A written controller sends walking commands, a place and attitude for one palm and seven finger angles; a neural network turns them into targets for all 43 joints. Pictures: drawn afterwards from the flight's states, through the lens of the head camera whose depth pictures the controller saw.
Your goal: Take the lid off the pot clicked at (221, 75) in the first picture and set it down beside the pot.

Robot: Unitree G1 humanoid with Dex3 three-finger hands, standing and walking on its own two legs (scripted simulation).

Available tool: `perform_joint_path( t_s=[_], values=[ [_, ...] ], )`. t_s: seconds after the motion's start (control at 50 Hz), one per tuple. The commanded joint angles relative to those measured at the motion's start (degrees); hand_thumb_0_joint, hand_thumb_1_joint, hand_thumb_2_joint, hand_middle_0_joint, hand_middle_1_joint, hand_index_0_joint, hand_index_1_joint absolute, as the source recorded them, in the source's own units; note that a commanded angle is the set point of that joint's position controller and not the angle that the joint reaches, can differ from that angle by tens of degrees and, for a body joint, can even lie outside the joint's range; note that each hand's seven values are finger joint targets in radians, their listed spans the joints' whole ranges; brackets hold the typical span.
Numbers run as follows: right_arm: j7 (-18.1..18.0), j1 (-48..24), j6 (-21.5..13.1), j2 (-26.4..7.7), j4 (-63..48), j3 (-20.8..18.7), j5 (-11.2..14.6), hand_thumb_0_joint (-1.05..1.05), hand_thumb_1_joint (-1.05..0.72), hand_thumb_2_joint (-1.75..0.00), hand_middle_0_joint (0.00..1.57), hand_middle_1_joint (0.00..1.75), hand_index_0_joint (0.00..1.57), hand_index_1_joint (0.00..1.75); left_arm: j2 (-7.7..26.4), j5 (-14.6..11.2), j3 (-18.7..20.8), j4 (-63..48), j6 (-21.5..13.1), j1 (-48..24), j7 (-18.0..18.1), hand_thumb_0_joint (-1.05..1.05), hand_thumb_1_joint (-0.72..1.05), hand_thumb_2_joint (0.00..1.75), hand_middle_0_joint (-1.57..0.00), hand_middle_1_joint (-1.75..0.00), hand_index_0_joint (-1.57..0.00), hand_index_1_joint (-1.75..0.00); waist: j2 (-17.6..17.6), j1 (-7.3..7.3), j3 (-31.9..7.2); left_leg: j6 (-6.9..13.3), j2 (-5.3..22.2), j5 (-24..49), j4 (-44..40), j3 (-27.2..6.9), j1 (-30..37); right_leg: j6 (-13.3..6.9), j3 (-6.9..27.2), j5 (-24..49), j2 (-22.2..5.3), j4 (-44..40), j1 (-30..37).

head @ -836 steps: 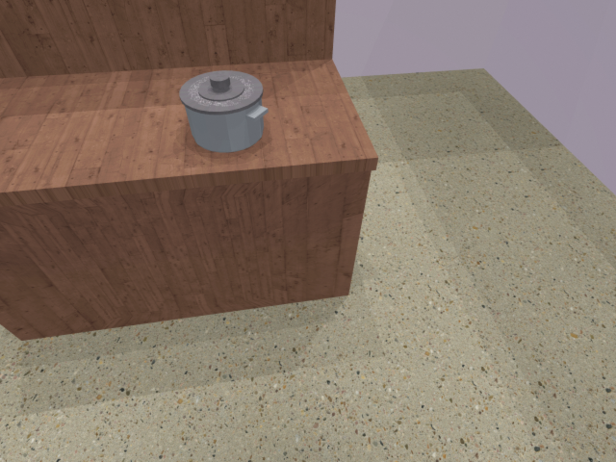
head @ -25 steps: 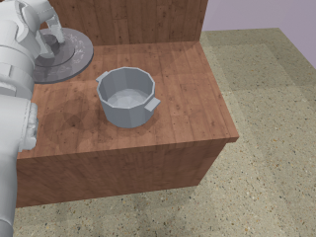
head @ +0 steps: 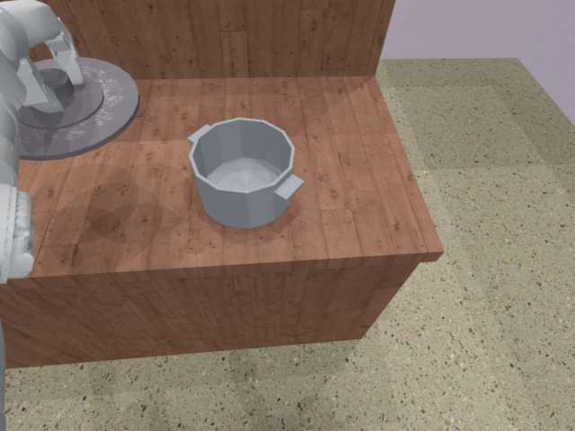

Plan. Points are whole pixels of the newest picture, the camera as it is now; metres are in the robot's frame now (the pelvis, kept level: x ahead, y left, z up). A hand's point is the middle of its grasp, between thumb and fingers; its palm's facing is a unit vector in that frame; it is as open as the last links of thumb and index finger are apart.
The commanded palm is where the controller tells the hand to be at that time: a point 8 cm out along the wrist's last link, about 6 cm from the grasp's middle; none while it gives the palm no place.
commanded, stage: move the lid sideways beside the pot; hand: left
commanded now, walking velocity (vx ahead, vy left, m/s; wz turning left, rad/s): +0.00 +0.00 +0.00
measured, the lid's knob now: (51, 85) +0.52 +0.27 +0.19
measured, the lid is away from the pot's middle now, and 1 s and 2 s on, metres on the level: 0.23 0.24 0.23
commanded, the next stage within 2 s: lower the lid onto the table in 0.18 s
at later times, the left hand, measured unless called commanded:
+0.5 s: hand (40, 77) +0.52 +0.28 +0.20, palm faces -0.35 -0.10 -0.93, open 7.6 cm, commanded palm +0.55 +0.26 +0.26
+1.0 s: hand (58, 107) +0.52 +0.27 +0.16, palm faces -0.40 -0.09 -0.91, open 7.6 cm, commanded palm +0.56 +0.27 +0.23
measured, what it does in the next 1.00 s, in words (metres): stands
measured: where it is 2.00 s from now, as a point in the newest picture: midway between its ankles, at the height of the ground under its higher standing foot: outside the picture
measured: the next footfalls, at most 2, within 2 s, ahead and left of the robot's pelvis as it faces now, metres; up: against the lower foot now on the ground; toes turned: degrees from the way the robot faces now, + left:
none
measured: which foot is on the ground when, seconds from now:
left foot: down 0.00-1.00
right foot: down 0.00-1.00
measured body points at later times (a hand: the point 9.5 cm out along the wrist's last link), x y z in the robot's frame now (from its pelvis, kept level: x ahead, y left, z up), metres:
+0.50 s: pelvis +0.01 +0.01 +0.00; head +0.09 +0.02 +0.44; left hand +0.53 +0.28 +0.26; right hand -0.01 -0.27 -0.12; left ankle -0.01 +0.06 -0.74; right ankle -0.02 -0.12 -0.74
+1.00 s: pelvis +0.01 +0.00 +0.00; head +0.10 +0.02 +0.44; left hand +0.53 +0.28 +0.21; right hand -0.02 -0.28 -0.12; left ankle -0.01 +0.06 -0.74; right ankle -0.02 -0.12 -0.74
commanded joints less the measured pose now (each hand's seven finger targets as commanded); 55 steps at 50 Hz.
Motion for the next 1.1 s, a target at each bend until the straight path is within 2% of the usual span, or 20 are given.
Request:
perform_joint_path(
  t_s=[0.0,0.06,0.08,0.2,0.26,0.34,0.38,0.52,0.56,0.62,0.7,0.72,0.76,0.82,0.86,0.92,0.96,1.0,1.04,1.08],
  values=[
    [-1.1,5.7,-1.2,-10.2,-3.0,-3.2,0.3,0.00,-0.90,-0.90,0.20,0.30,0.20,0.30,14.4,0.4,2.9,-15.8,-1.8,-36.4,2.6,0.00,0.66,0.90,-0.93,-1.10,-0.87,-1.08,6.0,-1.32,-25.3,0.0,2.2,25.4,0.1,-3.7,22.7,-1.6,-0.2,13.5,1.4,-1.1,1.1],
    [-1.4,6.7,-1.5,-10.2,-3.0,-3.2,0.2,0.00,-0.90,-0.90,0.20,0.30,0.20,0.30,16.3,0.4,4.4,-14.1,-2.9,-33.4,2.4,0.00,0.66,0.90,-0.93,-1.10,-0.87,-1.08,6.3,-1.16,-25.3,-0.1,2.3,28.6,0.8,-3.7,23.2,-1.7,-0.3,14.2,1.5,-1.2,0.6],
    [-1.4,6.8,-1.3,-10.3,-2.7,-3.0,0.4,0.00,-0.90,-0.90,0.20,0.30,0.20,0.30,15.2,0.3,3.9,-10.2,-2.7,-31.0,2.3,0.00,0.66,0.90,-0.93,-1.10,-0.87,-1.08,4.4,-1.50,-22.7,0.0,2.4,26.2,0.7,-3.6,21.4,-1.4,-0.5,13.2,1.7,-1.1,-0.2],
    [-1.0,8.1,-1.3,-10.2,-1.6,-3.8,0.0,0.00,-0.90,-0.90,0.20,0.30,0.20,0.30,13.2,-0.1,2.5,-16.3,-3.0,-36.8,1.8,0.00,0.66,0.90,-0.93,-1.10,-0.87,-1.08,8.4,-1.75,-26.4,-0.9,3.0,33.2,1.6,-5.0,27.5,-1.4,-0.9,13.3,2.2,-1.3,-2.9],
    [-0.9,9.0,-1.5,-10.3,-1.7,-4.1,-0.5,0.00,-0.90,-0.90,0.20,0.30,0.20,0.30,15.6,0.0,4.6,-16.7,-3.6,-36.5,2.1,0.00,0.66,0.90,-0.93,-1.10,-0.87,-1.08,9.2,-1.44,-28.3,-1.5,3.0,37.8,2.3,-5.3,28.4,-1.8,-0.8,14.8,2.2,-1.0,-2.4],
    [0.2,9.9,-1.5,-10.3,-0.9,-4.1,-0.5,0.00,-0.90,-0.90,0.20,0.30,0.20,0.30,12.6,0.7,3.5,-10.8,-1.4,-34.4,2.0,0.00,0.66,0.90,-0.93,-1.10,-0.87,-1.08,7.3,-1.53,-25.0,-2.0,2.9,39.1,2.5,-6.1,27.3,-1.7,-1.4,14.3,2.8,-0.7,-4.5],
    [0.6,9.7,-1.2,-10.3,-1.0,-4.4,-1.0,0.00,-0.90,-0.90,0.20,0.30,0.20,0.30,11.9,1.3,3.3,-12.3,-1.5,-35.1,2.1,0.00,0.66,0.90,-0.93,-1.10,-0.87,-1.08,8.3,-1.29,-26.6,-2.4,3.1,42.6,3.2,-6.5,28.8,-1.6,-1.3,15.0,2.9,-0.2,-5.3],
    [0.3,10.3,-0.7,-10.2,-1.8,-4.3,-1.0,0.00,-0.90,-0.90,0.20,0.30,0.20,0.30,14.0,2.1,4.7,-11.5,-1.8,-35.8,3.3,0.00,0.66,0.90,-0.93,-1.10,-0.87,-1.08,5.7,-1.63,-27.9,-2.0,2.8,38.3,2.9,-6.0,26.6,-1.6,-1.1,14.7,2.9,0.0,-3.4],
    [0.0,10.4,-0.9,-10.1,-2.1,-4.5,-1.2,0.00,-0.90,-0.90,0.20,0.30,0.20,0.30,15.0,1.9,5.4,-14.4,-2.6,-36.6,3.8,0.00,0.66,0.90,-0.93,-1.10,-0.87,-1.08,8.3,-1.22,-30.0,-2.2,2.9,41.1,3.2,-5.8,28.0,-1.9,-0.9,15.9,2.6,0.1,-3.2],
    [-0.3,10.5,-1.0,-9.9,-2.4,-4.0,-1.0,0.00,-0.90,-0.90,0.20,0.30,0.20,0.30,17.2,2.5,7.4,-8.8,-2.4,-31.7,4.6,0.00,0.66,0.90,-0.93,-1.10,-0.87,-1.08,5.4,-1.24,-27.5,-1.4,2.6,36.8,3.1,-4.6,24.4,-1.5,-0.6,16.0,2.7,0.1,-1.6],
    [-0.7,10.3,-0.8,-10.3,-2.0,-3.5,-0.4,0.00,-0.90,-0.90,0.20,0.30,0.20,0.30,15.2,2.5,4.8,-6.7,-2.0,-31.3,4.8,0.00,0.66,0.90,-0.93,-1.10,-0.87,-1.08,4.4,-1.88,-24.4,-0.8,2.6,30.0,2.4,-3.8,20.4,-1.5,-0.7,15.0,2.5,0.1,-1.8],
    [-0.8,10.2,-0.8,-10.4,-2.2,-3.6,-0.4,0.00,-0.90,-0.90,0.20,0.30,0.20,0.30,17.1,2.6,5.8,-9.3,-2.2,-33.1,4.9,0.00,0.66,0.90,-0.93,-1.10,-0.87,-1.08,5.1,-1.67,-26.3,-0.6,2.6,29.9,2.4,-3.6,21.1,-1.5,-0.3,15.6,2.4,0.1,-0.7],
    [-1.0,10.2,-0.9,-10.0,-2.4,-4.0,-0.6,0.00,-0.90,-0.90,0.20,0.30,0.20,0.30,13.2,2.1,3.0,-12.9,-3.0,-35.6,4.6,0.00,0.66,0.90,-0.93,-1.10,-0.87,-1.08,9.2,-1.98,-28.1,-1.1,3.0,34.5,3.2,-4.2,24.9,-1.8,-0.6,15.4,2.3,0.2,-3.5],
    [-1.5,10.8,-0.8,-10.3,-2.0,-3.7,-0.4,0.00,-0.90,-0.90,0.20,0.30,0.20,0.30,16.6,1.5,5.7,-8.3,-3.7,-31.0,4.6,0.00,0.66,0.90,-0.93,-1.10,-0.87,-1.08,5.6,-2.32,-26.2,-0.2,2.6,27.8,3.0,-3.3,20.9,-1.4,-0.4,13.9,2.4,0.2,-2.2],
    [-1.6,10.6,-0.9,-10.3,-1.8,-3.9,-0.2,0.00,-0.90,-0.90,0.20,0.30,0.20,0.30,13.6,0.7,3.4,-10.8,-4.2,-32.1,4.3,0.00,0.66,0.90,-0.93,-1.10,-0.87,-1.08,7.4,-2.21,-26.7,-0.1,2.9,30.0,3.2,-2.9,22.0,-1.5,-0.3,15.2,2.1,0.4,-2.9],
    [-1.9,11.0,-0.6,-10.3,-1.7,-3.8,-0.3,0.00,-0.90,-0.90,0.20,0.30,0.20,0.30,17.3,1.2,5.9,-12.5,-5.0,-32.2,4.8,0.00,0.66,0.90,-0.93,-1.10,-0.87,-1.08,7.8,-2.14,-27.8,-0.2,3.0,30.9,3.6,-3.2,22.3,-1.5,-0.1,15.7,2.4,0.8,-2.1],
    [-2.0,11.3,-0.6,-10.0,-1.8,-3.9,-0.3,0.00,-0.90,-0.90,0.20,0.30,0.20,0.30,15.1,0.7,4.6,-12.5,-5.6,-30.8,4.8,0.00,0.66,0.90,-0.93,-1.10,-0.87,-1.08,9.0,-2.09,-27.5,-0.4,3.1,34.7,4.1,-3.2,23.1,-1.6,-0.2,17.0,2.5,1.0,-3.0],
    [-2.0,11.6,-0.4,-10.2,-1.7,-3.7,-0.3,0.00,-0.90,-0.90,0.20,0.30,0.20,0.30,18.8,1.1,7.5,-11.2,-5.6,-29.0,5.4,0.00,0.66,0.90,-0.93,-1.10,-0.87,-1.08,7.5,-2.00,-27.6,0.0,3.0,32.8,4.2,-2.8,21.9,-1.3,0.2,17.1,2.6,1.1,-1.7],
    [-2.1,11.3,-0.4,-10.4,-1.4,-3.5,0.0,0.00,-0.90,-0.90,0.20,0.30,0.20,0.30,16.8,0.6,5.9,-8.1,-5.3,-26.3,5.3,0.00,0.66,0.90,-0.93,-1.10,-0.87,-1.08,5.9,-2.23,-24.5,0.4,2.8,27.8,3.8,-2.0,18.4,-1.3,0.0,16.2,2.4,1.1,-1.7],
    [-2.1,11.0,0.0,-10.6,-1.9,-3.5,-0.2,0.00,-0.90,-0.90,0.20,0.30,0.20,0.30,20.6,1.2,8.4,-11.6,-5.9,-28.0,5.7,0.00,0.66,0.90,-0.93,-1.10,-0.87,-1.08,7.8,-1.54,-26.9,0.2,3.0,31.4,4.5,-2.3,19.9,-1.4,0.4,18.3,2.4,1.6,-0.7]
  ],
)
